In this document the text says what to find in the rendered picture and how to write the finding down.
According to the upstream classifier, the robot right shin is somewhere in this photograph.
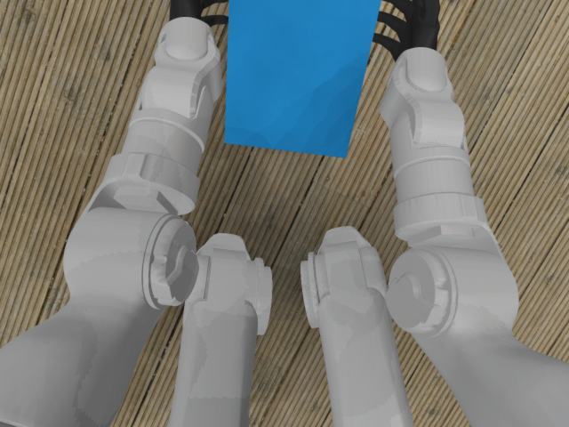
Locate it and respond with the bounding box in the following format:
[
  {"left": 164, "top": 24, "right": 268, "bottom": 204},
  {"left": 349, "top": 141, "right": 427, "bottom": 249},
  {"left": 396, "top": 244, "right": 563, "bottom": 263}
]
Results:
[{"left": 317, "top": 226, "right": 388, "bottom": 298}]

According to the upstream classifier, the left robot thigh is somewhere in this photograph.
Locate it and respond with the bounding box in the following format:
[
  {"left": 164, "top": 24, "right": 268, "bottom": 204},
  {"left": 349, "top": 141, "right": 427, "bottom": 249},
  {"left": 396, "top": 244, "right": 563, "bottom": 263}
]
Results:
[{"left": 168, "top": 248, "right": 272, "bottom": 427}]

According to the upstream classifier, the left robot hand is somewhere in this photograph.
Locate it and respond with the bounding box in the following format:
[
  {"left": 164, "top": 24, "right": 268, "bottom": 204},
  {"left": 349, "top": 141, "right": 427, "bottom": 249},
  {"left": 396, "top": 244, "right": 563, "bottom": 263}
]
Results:
[{"left": 169, "top": 0, "right": 228, "bottom": 27}]

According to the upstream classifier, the carton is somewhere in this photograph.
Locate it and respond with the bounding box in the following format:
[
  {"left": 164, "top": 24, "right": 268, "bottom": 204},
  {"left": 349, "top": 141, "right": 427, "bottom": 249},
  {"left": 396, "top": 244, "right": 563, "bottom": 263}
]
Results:
[{"left": 224, "top": 0, "right": 381, "bottom": 158}]

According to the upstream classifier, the robot left upper arm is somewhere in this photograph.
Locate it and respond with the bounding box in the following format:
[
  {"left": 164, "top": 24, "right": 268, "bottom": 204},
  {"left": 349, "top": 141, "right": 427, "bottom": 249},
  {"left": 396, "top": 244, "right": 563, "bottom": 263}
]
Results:
[{"left": 0, "top": 207, "right": 199, "bottom": 427}]

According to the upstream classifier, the right robot hand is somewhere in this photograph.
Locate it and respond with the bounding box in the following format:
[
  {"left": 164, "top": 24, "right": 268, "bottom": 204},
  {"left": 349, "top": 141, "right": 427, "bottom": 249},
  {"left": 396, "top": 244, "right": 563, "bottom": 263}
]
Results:
[{"left": 373, "top": 0, "right": 440, "bottom": 63}]

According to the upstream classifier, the robot left forearm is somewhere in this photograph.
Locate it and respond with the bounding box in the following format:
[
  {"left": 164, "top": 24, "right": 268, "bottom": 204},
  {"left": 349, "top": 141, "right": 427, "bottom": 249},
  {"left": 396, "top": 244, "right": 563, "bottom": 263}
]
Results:
[{"left": 63, "top": 17, "right": 222, "bottom": 282}]

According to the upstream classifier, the robot right forearm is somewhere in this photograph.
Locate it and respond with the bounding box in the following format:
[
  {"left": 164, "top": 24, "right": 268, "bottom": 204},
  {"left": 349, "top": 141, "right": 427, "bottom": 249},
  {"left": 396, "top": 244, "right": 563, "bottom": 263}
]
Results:
[{"left": 380, "top": 47, "right": 508, "bottom": 266}]

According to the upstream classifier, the robot right upper arm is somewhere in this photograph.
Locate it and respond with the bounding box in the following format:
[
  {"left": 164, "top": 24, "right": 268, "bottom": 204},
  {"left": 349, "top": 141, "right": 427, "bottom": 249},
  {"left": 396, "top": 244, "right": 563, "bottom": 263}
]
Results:
[{"left": 385, "top": 245, "right": 569, "bottom": 427}]

